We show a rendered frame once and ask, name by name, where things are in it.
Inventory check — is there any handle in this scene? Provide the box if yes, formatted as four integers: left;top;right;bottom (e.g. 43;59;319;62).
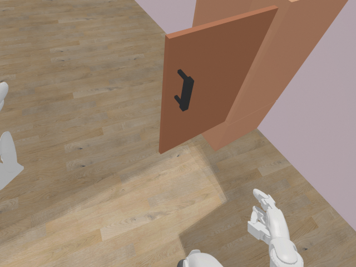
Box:
174;69;194;111

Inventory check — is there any right robot shin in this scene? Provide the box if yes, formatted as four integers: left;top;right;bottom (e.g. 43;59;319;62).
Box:
188;250;200;257

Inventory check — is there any cupboard door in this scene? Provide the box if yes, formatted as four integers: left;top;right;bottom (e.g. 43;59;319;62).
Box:
159;5;278;154

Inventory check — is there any right robot forearm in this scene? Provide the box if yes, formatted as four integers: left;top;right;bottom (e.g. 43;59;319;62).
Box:
269;238;304;267

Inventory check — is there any robot left hand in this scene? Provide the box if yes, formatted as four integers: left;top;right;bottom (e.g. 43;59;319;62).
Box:
0;82;24;190

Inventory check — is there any right robot thigh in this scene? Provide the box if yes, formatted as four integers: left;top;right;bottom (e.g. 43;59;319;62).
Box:
183;253;223;267

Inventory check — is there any robot right hand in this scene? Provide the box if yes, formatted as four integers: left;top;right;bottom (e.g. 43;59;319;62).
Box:
248;189;290;245

